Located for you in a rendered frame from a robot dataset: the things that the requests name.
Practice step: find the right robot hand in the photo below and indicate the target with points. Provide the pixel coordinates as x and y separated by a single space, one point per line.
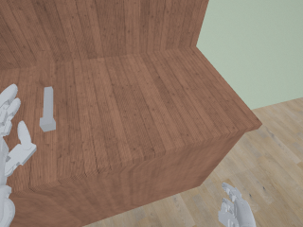
240 213

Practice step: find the left robot hand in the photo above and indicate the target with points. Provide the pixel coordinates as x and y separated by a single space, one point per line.
9 105

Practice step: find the left robot forearm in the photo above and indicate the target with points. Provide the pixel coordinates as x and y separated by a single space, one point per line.
7 207

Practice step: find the counter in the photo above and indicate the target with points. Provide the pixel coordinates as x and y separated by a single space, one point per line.
141 114

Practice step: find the tap lever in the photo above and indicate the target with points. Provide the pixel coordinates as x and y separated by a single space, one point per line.
47 122

